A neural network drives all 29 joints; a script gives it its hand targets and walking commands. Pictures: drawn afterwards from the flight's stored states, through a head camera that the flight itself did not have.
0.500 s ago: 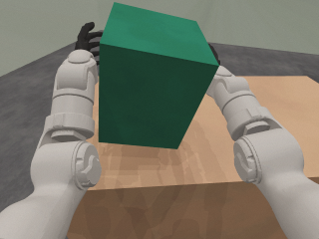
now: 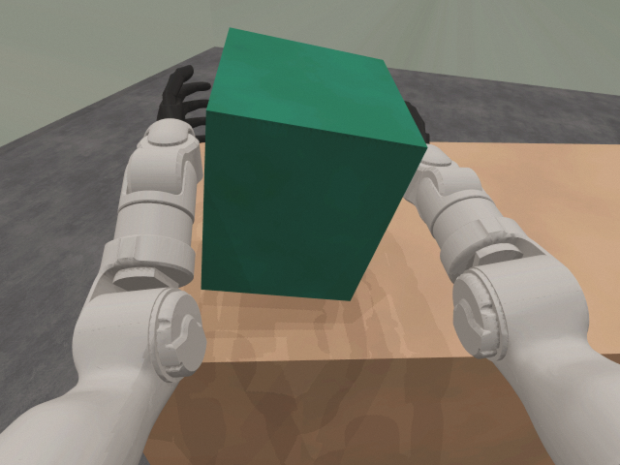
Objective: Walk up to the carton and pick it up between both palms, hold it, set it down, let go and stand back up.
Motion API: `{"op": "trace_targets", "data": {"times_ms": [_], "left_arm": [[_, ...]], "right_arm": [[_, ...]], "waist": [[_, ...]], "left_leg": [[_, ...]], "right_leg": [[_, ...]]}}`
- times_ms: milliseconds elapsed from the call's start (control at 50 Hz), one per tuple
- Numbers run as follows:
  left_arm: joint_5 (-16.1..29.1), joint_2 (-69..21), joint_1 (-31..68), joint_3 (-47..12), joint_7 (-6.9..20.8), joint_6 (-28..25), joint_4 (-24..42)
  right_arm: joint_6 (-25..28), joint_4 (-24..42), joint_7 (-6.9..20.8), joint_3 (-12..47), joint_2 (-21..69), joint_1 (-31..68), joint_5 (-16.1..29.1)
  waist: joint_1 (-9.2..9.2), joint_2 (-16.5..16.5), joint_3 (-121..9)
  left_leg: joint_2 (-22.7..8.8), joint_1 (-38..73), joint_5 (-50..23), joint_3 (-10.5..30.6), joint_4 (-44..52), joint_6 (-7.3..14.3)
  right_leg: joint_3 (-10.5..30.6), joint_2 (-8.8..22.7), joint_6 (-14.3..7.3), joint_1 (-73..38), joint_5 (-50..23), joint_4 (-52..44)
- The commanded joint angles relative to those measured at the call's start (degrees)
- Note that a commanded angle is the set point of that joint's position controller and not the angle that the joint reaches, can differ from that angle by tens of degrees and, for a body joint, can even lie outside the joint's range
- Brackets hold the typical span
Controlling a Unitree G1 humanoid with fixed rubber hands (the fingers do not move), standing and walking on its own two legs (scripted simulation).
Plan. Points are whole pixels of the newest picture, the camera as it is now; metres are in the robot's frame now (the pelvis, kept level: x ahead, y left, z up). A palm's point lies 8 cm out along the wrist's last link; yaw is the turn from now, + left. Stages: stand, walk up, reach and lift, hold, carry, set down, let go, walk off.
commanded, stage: set down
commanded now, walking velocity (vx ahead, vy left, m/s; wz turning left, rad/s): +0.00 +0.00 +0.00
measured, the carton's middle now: (293, 172) +0.42 +0.03 +0.23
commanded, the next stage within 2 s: none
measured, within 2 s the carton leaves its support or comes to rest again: neither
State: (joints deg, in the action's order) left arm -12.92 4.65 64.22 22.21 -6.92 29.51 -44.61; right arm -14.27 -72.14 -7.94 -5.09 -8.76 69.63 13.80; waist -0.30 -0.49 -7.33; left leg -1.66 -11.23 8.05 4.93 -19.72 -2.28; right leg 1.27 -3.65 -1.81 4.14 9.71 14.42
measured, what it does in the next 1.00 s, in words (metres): stands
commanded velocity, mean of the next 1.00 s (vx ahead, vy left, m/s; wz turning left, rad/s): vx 0.00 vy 0.00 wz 0.00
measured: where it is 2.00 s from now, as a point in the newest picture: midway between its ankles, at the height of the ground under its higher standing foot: outside the picture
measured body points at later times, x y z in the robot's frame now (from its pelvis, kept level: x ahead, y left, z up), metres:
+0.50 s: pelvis +0.00 -0.01 +0.00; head -0.04 +0.00 +0.45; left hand +0.43 +0.17 +0.26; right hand +0.45 -0.12 +0.22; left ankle +0.03 +0.14 -0.75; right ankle -0.02 -0.10 -0.75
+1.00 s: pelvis +0.01 -0.01 +0.00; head -0.01 +0.00 +0.45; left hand +0.43 +0.17 +0.23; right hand +0.46 -0.12 +0.19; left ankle +0.03 +0.14 -0.75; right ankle -0.02 -0.10 -0.75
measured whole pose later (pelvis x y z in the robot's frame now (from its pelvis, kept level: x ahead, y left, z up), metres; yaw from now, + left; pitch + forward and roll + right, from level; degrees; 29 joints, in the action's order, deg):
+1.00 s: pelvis +0.01 -0.01 +0.00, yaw -2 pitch +3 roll +0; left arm -18.2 -1.7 60.2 27.7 -7.5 23.4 -43.4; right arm -7.0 -73.8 -1.9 -16.9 -8.1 65.0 -1.3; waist -5.4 -0.6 -6.9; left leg -2.6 -13.6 7.2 2.2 -17.6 -2.7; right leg 0.7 -3.4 -2.4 8.8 10.2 15.8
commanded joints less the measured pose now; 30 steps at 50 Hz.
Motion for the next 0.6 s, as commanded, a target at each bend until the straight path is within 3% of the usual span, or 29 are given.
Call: {"op": "trace_targets", "data": {"times_ms": [0,140,180,260,340,400,420,500,580], "left_arm": [[5.1,-32.7,36.1,-12.6,6.4,-3.0,3.2],[3.7,-33.2,35.9,-12.4,6.4,-3.6,2.8],[2.9,-32.6,34.3,-11.0,6.4,-3.8,1.3],[2.6,-33.0,35.6,-11.5,6.1,-4.3,3.1],[1.3,-32.3,32.1,-9.4,6.3,-4.3,0.8],[1.8,-33.0,35.1,-11.1,5.9,-5.1,4.4],[1.8,-33.1,34.3,-10.8,5.8,-5.2,4.1],[0.4,-31.5,31.4,-8.4,6.1,-5.0,1.3],[1.4,-33.3,33.5,-10.1,5.1,-6.5,3.3]], "right_arm": [[3.7,17.4,6.1,3.6,27.8,48.1,1.2],[4.8,13.4,7.7,0.3,27.3,46.0,-1.8],[5.5,14.7,7.9,1.3,27.5,47.0,-1.6],[5.9,12.0,8.4,-0.7,26.7,45.5,-3.0],[6.6,13.2,8.9,-1.4,27.0,45.0,-5.0],[7.6,13.1,9.5,-1.9,27.5,45.4,-5.3],[7.9,13.8,9.7,-1.0,27.8,45.5,-5.1],[7.8,12.0,10.2,-2.4,26.6,43.7,-6.7],[9.6,14.8,10.9,-1.4,27.5,46.0,-7.1]], "waist": [[-0.21,0.7,-22.7],[-0.22,2.8,-23.0],[-1.50,1.5,-23.5],[-0.80,3.0,-22.2],[-1.88,0.2,-22.0],[-1.88,1.9,-24.6],[-2.45,1.8,-25.6],[-2.91,0.5,-22.3],[-3.87,0.5,-27.2]], "left_leg": [[2.1,17.8,-16.7,-4.5,-1.8,-0.3],[1.7,18.9,-18.9,-5.2,-2.1,-1.2],[2.0,17.9,-19.4,-5.4,-2.1,-0.5],[1.7,18.9,-19.6,-5.4,-1.9,-1.2],[1.8,16.9,-17.5,-5.9,-1.0,-0.3],[1.7,17.5,-19.3,-6.2,-1.7,-0.9],[1.6,17.9,-21.0,-6.2,-2.2,-0.8],[1.5,16.2,-17.5,-6.4,-0.7,-0.1],[1.5,17.5,-20.9,-6.7,-2.0,-0.5]], "right_leg": [[-3.5,-0.1,4.6,2.1,-12.0,-1.8],[-4.1,0.0,3.9,3.0,-13.4,-1.2],[-4.0,0.1,4.3,0.9,-16.2,-0.7],[-4.3,0.0,3.9,2.8,-14.0,-1.1],[-4.0,0.5,4.4,0.7,-14.7,-0.8],[-4.4,0.5,4.4,1.0,-15.8,-0.2],[-4.4,0.6,4.4,0.8,-18.1,0.1],[-4.2,0.9,4.6,0.5,-15.7,-0.2],[-4.7,0.5,4.5,1.6,-17.5,0.2]]}}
